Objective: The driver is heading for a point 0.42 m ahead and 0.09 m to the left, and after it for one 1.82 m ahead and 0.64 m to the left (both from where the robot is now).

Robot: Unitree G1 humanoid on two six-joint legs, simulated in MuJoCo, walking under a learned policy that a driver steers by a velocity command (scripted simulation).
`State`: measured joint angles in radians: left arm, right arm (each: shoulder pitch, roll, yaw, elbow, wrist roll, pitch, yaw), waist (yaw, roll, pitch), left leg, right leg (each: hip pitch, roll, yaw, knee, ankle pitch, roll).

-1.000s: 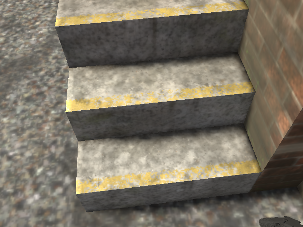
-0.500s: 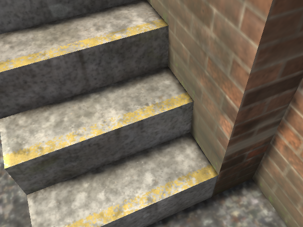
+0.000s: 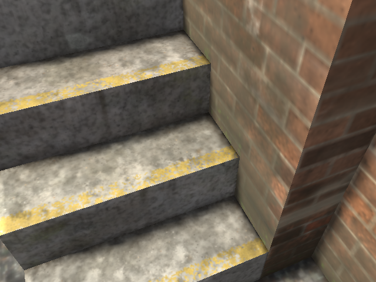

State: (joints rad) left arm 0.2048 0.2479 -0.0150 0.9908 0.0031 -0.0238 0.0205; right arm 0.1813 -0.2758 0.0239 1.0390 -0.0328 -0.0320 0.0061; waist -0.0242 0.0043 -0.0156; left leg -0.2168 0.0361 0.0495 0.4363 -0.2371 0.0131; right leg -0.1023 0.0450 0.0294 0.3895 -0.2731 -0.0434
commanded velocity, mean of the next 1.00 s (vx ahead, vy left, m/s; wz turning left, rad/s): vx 0.44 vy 0.00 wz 0.17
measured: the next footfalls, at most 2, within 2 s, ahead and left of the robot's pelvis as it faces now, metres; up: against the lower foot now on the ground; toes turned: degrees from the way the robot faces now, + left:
right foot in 0.42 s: +0.23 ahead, -0.08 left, +0.00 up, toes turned -2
left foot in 0.84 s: +0.24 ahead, +0.13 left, +0.00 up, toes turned +12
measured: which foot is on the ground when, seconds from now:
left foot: down 0.00-0.42, up 0.44-0.82, down 0.84-1.00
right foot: down 0.00-0.14, up 0.16-0.40, down 0.42-0.86, up 0.88-1.00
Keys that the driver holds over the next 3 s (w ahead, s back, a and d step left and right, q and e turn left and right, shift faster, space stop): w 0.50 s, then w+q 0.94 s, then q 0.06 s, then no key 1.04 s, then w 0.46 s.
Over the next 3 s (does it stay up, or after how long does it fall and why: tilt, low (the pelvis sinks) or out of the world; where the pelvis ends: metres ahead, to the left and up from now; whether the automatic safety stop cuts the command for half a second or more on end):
stays up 0.50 0.09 0.19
